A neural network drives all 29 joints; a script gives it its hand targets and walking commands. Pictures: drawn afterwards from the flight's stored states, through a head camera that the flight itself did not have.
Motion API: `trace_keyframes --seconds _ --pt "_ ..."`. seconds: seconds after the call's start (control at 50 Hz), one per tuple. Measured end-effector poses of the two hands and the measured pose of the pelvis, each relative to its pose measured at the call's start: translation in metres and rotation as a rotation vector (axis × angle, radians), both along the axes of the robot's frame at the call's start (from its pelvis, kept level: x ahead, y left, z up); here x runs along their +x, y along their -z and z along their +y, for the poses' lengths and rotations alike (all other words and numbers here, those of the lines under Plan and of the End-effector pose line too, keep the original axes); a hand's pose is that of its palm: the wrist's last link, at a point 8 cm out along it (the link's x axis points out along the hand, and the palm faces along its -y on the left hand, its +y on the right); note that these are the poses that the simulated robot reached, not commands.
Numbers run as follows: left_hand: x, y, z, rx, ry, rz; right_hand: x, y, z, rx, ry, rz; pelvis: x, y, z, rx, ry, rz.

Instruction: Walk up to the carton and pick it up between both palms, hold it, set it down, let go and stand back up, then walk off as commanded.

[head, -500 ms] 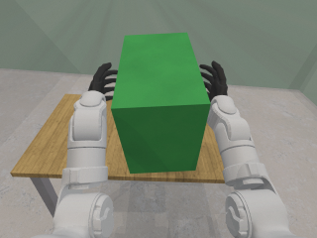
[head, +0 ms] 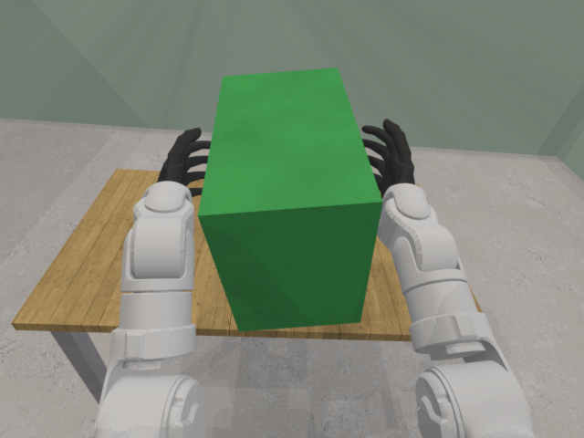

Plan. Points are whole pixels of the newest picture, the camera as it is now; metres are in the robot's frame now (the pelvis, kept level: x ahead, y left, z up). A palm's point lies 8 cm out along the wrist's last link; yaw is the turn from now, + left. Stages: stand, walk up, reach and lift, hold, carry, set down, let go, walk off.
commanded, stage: hold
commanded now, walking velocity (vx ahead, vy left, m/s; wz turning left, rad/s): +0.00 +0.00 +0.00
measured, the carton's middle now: (289, 196) +0.45 +0.01 +0.15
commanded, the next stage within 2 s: none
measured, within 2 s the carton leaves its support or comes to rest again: neither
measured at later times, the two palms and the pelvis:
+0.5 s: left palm (173, 182) +0.36 +0.15 +0.23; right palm (397, 177) +0.38 -0.12 +0.24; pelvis -0.01 +0.00 +0.00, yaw +0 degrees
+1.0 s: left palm (169, 192) +0.34 +0.15 +0.23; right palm (399, 187) +0.36 -0.12 +0.23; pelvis -0.01 +0.00 +0.00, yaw +0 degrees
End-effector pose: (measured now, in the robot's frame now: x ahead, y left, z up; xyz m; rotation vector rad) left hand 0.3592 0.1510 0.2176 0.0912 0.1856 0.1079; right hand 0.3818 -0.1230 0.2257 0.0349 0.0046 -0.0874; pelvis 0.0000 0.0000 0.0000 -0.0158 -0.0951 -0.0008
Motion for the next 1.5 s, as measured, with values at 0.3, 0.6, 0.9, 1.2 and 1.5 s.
trace_keyframes --seconds 0.3,0.6,0.9,1.2,1.5 --pt "-0.019 -0.018 0.001 -0.029 0.025 -0.041 -0.023 -0.016 -0.001 0.026 0.005 -0.029 -0.022 0.001 0.002 -0.002 -0.002 -0.030" --pt "0.014 -0.003 0.000 -0.039 0.018 -0.006 0.010 -0.006 -0.001 0.016 0.011 -0.005 0.000 0.000 0.000 0.000 -0.003 0.000" --pt "-0.007 -0.003 0.001 0.002 -0.001 -0.009 -0.006 -0.002 0.001 0.001 0.000 -0.005 -0.005 0.000 0.000 0.000 -0.003 -0.008" --pt "-0.016 -0.018 0.001 -0.034 0.030 -0.041 -0.019 -0.016 -0.001 0.035 0.007 -0.029 -0.021 0.000 0.002 -0.001 -0.005 -0.030" --pt "0.015 -0.001 0.000 -0.025 0.007 0.001 0.014 -0.002 -0.001 0.019 0.006 0.002 0.004 0.000 0.000 0.001 -0.005 0.003"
